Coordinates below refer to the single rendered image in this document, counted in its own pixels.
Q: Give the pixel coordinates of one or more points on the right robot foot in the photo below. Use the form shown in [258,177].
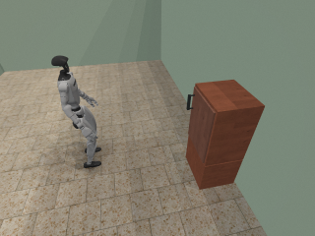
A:
[92,164]

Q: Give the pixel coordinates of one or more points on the robot left forearm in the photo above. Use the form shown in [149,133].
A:
[82,94]

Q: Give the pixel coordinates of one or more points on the robot right forearm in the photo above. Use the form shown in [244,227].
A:
[71,114]

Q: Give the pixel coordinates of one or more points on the robot right upper arm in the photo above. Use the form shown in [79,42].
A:
[63,89]

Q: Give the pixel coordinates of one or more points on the robot right hand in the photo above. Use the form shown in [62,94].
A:
[88,132]

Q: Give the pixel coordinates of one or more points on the handle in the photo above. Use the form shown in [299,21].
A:
[189,101]

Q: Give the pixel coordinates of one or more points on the robot torso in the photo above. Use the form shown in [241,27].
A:
[74,96]

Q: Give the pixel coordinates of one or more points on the cupboard door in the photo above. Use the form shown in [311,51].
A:
[202,118]

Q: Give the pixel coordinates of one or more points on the robot left hand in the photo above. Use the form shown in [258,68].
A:
[89,101]

